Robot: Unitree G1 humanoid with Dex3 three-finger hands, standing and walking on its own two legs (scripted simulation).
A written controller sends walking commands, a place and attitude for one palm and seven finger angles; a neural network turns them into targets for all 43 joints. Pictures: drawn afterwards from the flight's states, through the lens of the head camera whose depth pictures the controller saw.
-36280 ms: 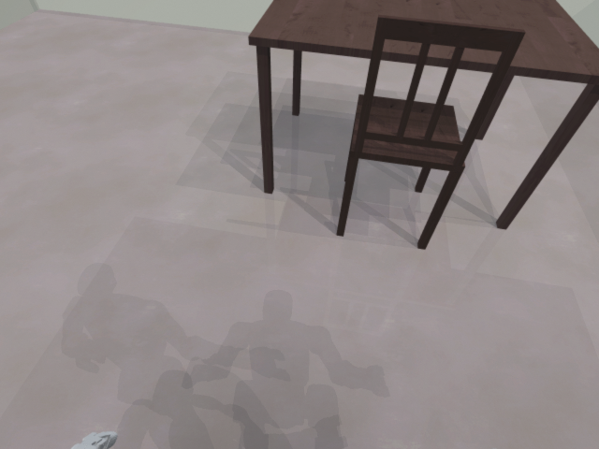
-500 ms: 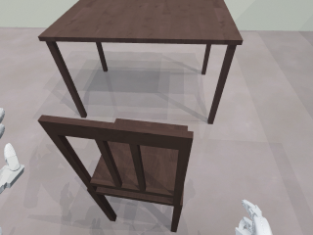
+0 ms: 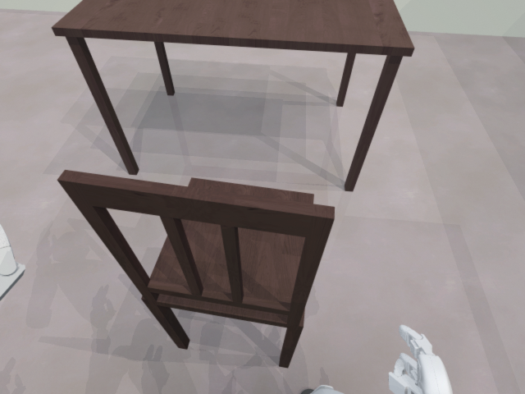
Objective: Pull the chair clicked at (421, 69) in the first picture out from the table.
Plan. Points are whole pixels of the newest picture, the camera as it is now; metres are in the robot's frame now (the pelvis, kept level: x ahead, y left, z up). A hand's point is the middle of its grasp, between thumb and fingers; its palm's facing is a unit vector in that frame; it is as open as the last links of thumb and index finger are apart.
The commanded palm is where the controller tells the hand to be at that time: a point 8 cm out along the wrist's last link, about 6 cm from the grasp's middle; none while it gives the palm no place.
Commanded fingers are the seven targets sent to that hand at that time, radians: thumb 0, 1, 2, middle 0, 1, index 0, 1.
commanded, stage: step back with the hand held close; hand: left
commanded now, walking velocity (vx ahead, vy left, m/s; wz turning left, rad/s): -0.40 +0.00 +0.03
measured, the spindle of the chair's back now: (186, 259) +0.34 +0.17 -0.05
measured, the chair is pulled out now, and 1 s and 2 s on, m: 0.61 0.61 0.61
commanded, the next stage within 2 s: stop stepping back and stand still in 1.08 s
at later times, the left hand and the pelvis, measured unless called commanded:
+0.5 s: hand (17, 281) +0.19 +0.26 +0.18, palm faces +0.47 -0.77 -0.44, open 7.4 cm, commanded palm +0.12 +0.30 +0.20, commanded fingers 0.00 0.90 0.90 -0.20 -0.30 -0.20 -0.30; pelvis -0.01 +0.00 +0.00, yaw +1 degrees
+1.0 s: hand out of the picture +0.13 +0.25 +0.18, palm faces +0.35 -0.81 -0.47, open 7.4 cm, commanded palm +0.06 +0.30 +0.20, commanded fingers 0.00 0.90 0.90 -0.20 -0.30 -0.20 -0.30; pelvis -0.08 +0.00 +0.01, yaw +0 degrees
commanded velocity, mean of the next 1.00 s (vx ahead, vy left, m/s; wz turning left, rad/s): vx -0.40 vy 0.00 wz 0.01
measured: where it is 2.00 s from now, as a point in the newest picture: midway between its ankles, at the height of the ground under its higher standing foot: outside the picture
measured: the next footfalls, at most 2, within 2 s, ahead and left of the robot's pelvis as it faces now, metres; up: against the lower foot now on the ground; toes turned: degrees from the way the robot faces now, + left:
right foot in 0.80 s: -0.06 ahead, -0.15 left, +0.00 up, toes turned -4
left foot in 1.70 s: -0.12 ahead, +0.11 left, +0.00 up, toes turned +0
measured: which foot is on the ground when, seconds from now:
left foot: down 0.00-1.00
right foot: down 0.00-0.62, up 0.64-0.78, down 0.80-1.00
